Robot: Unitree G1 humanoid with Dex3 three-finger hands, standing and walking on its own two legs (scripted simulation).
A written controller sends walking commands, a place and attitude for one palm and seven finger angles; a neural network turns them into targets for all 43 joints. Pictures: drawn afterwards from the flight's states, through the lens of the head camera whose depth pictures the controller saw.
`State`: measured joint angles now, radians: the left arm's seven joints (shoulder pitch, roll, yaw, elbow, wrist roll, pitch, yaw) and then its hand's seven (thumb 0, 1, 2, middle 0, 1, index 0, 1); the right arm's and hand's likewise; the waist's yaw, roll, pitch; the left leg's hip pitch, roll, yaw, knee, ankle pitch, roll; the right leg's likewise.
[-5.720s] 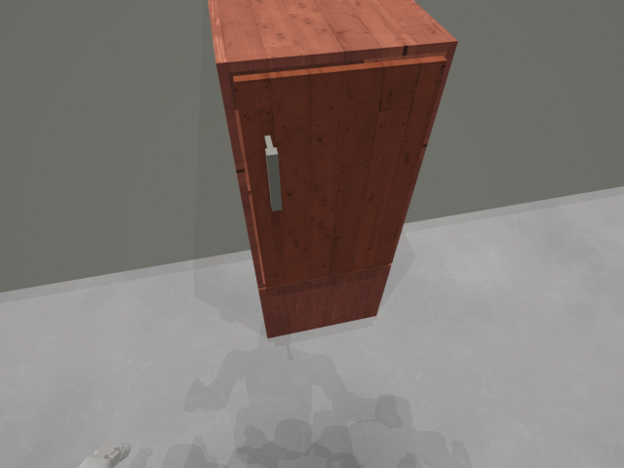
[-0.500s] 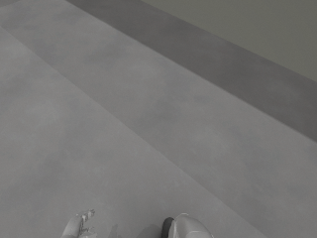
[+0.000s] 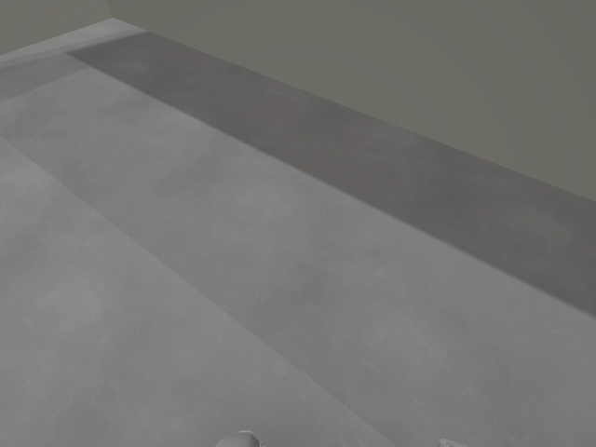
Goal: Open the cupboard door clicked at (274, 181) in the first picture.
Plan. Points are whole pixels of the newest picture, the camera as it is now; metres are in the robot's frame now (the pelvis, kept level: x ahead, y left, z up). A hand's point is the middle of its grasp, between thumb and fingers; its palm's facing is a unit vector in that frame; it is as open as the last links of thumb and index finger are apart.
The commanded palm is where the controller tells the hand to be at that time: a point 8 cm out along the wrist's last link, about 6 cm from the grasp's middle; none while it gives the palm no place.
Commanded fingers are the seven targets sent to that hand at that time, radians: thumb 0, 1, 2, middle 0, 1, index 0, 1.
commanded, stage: turn to face it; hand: left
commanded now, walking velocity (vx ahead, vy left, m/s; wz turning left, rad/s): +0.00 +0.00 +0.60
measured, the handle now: out of the picture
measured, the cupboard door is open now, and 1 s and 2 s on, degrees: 0 0 0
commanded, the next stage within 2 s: none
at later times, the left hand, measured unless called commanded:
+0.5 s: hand out of the picture +0.11 +0.23 -0.16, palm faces +0.25 -0.94 -0.25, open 7.4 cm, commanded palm none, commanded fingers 0.00 0.90 0.90 -0.20 -0.30 -0.20 -0.30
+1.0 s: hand out of the picture -0.05 +0.19 -0.17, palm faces +0.57 -0.78 -0.26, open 7.4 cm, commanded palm none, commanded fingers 0.00 0.90 0.90 -0.20 -0.30 -0.20 -0.30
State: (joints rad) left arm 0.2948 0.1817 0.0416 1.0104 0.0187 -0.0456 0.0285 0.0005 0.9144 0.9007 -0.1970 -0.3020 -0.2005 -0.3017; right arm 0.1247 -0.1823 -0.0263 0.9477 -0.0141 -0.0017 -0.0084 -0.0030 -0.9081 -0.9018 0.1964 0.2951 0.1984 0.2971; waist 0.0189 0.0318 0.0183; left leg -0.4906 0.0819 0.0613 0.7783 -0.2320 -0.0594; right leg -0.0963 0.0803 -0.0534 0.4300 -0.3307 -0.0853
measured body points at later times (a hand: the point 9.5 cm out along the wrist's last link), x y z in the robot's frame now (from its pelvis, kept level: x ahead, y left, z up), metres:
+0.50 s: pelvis +0.04 +0.00 +0.00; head +0.08 +0.02 +0.45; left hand +0.09 +0.28 -0.14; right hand +0.12 -0.24 -0.14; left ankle +0.07 +0.10 -0.74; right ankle +0.06 -0.16 -0.69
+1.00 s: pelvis +0.03 +0.00 -0.01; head +0.08 +0.03 +0.44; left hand -0.08 +0.23 -0.15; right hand +0.28 -0.17 -0.14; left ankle -0.04 +0.10 -0.72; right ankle +0.06 -0.15 -0.74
